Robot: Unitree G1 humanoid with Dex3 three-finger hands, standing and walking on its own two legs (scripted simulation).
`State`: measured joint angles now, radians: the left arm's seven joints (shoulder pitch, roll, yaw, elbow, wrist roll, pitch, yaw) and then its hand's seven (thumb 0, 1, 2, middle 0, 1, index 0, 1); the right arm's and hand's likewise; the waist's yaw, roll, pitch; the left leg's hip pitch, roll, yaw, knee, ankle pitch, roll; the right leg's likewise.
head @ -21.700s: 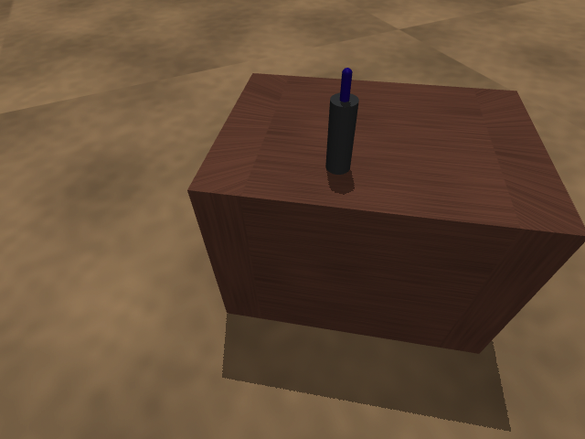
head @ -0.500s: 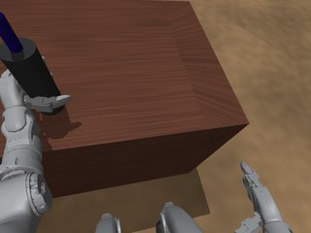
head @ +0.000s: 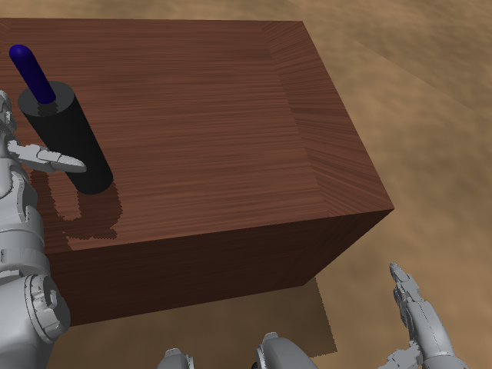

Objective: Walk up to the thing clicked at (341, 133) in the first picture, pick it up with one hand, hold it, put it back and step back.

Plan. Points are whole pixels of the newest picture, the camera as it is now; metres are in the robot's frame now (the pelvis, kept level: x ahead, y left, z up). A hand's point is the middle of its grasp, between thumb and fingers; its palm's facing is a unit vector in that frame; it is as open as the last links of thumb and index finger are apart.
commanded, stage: withdraw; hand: left
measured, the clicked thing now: (65, 130) +0.50 +0.22 +0.09
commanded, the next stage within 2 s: rise in 0.06 s
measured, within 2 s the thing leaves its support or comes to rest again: neither
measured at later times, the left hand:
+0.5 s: hand out of the picture +0.44 +0.36 +0.14, palm faces +0.45 -0.84 -0.30, open 17.6 cm
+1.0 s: hand out of the picture +0.23 +0.26 +0.12, palm faces +0.36 -0.87 -0.34, open 17.5 cm
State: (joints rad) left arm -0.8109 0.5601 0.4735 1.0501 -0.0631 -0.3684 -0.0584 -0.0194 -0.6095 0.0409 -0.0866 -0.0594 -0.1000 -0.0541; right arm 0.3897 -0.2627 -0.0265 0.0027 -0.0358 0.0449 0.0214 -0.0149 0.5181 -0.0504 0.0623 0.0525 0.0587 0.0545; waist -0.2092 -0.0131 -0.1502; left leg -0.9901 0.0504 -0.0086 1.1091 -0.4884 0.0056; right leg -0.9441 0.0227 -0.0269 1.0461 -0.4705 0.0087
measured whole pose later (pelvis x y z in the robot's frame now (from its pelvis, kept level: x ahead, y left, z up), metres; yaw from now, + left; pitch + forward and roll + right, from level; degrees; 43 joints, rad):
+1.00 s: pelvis +0.02 +0.00 +0.05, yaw +2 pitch +5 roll +0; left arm 0.39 0.33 0.25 -0.14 -0.09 0.00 0.08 -0.02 -0.53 0.01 -0.06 -0.03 -0.07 -0.03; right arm 0.41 -0.23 -0.07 0.26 0.06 0.06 -0.07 -0.01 0.52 -0.05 0.06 0.05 0.06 0.06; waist 0.03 0.03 -0.10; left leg -0.45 0.01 0.01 0.76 -0.39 0.00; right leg -0.43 -0.02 -0.02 0.75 -0.40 0.01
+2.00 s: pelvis +0.00 +0.00 +0.04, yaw +2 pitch +6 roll +0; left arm 0.46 0.20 0.03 0.13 -0.04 -0.06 0.05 -0.01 -0.51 0.08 -0.05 -0.06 -0.06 -0.06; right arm 0.39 -0.18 0.00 0.26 0.03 -0.05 -0.08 0.00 -0.48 -0.67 0.17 0.23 0.17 0.24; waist 0.01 -0.01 -0.07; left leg -0.57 0.00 0.01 0.87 -0.41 0.01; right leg -0.55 -0.03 -0.01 0.87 -0.43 0.01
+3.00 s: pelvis +0.01 -0.01 +0.03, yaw +2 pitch +9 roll +0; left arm 0.45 0.21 -0.02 0.11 -0.04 0.03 0.09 -0.01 -0.54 0.06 -0.05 -0.05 -0.05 -0.05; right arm 0.46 -0.20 0.02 0.08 0.03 0.10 -0.10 0.01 -0.90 -0.90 0.20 0.30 0.20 0.30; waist 0.00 -0.01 -0.12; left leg -0.64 0.02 0.01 0.94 -0.45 -0.01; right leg -0.63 -0.01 -0.01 0.95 -0.48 0.00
